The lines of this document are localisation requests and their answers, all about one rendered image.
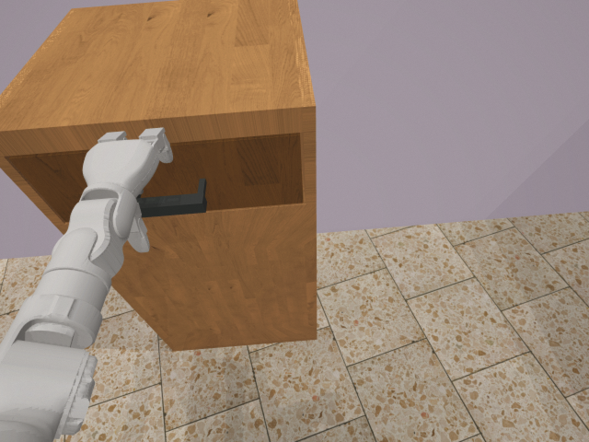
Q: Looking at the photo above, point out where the cabinet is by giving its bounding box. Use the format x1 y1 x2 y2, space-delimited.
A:
0 0 317 352

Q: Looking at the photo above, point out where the handle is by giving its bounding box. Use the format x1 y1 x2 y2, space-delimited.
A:
136 179 207 217

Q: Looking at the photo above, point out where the left robot forearm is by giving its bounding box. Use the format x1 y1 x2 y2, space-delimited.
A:
0 183 137 364

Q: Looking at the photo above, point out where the robot left upper arm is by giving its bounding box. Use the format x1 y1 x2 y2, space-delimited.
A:
0 340 98 442

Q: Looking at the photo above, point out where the left robot hand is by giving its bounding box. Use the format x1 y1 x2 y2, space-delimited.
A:
83 127 173 252

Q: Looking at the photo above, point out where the drawer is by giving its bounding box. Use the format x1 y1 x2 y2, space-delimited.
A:
9 133 304 222

